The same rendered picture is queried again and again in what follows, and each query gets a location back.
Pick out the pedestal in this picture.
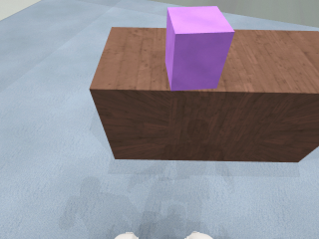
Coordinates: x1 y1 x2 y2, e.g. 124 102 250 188
89 27 319 163

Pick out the carton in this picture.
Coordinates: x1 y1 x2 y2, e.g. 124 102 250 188
165 6 235 92

